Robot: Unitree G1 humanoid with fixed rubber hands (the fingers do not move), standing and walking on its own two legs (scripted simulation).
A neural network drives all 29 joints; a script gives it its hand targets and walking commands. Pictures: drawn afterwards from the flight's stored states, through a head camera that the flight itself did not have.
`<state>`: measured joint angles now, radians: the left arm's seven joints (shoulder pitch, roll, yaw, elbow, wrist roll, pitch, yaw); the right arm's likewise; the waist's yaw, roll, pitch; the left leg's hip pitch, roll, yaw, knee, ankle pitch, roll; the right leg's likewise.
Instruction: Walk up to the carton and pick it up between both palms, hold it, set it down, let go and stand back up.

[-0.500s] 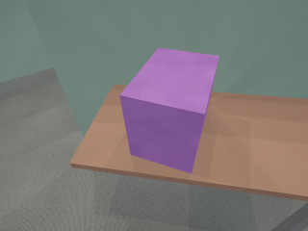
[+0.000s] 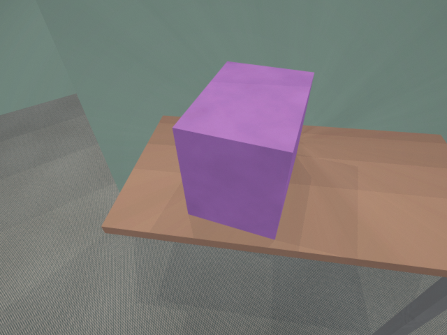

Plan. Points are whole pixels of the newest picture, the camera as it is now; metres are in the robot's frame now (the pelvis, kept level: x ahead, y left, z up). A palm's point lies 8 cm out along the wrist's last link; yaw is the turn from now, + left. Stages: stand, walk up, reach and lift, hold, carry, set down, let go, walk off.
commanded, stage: stand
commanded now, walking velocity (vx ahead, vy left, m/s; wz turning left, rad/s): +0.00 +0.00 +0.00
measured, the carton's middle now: (249, 145) +0.52 -0.03 +0.07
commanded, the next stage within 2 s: none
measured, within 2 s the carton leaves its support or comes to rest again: neither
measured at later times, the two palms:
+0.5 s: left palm out of the picture +0.02 +0.23 -0.13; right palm out of the picture +0.02 -0.24 -0.14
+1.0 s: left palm out of the picture +0.04 +0.23 -0.13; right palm out of the picture +0.04 -0.23 -0.14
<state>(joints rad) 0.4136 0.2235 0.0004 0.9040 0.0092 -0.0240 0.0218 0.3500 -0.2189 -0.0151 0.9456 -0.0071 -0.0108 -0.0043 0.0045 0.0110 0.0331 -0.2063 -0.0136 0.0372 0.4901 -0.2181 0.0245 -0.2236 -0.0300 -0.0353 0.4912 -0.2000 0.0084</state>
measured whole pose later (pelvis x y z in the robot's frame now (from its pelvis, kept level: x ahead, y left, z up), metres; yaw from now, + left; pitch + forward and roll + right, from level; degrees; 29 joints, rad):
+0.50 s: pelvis +0.01 -0.01 +0.00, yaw +0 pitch -3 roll +0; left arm 0.36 0.20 0.00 0.95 0.00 -0.02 0.03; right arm 0.33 -0.19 -0.01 0.99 0.00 -0.01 -0.02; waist 0.00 0.01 0.04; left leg -0.19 0.00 0.04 0.48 -0.23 0.01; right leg -0.20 -0.02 -0.04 0.47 -0.21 0.00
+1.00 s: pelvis +0.03 +0.00 +0.00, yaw -1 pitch -3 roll +0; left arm 0.33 0.18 -0.01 0.99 0.00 -0.02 0.04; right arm 0.31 -0.18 0.01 1.03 0.00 -0.02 -0.03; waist 0.00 0.00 0.04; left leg -0.16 0.00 0.04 0.45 -0.25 0.02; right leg -0.17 -0.02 -0.03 0.44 -0.22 0.01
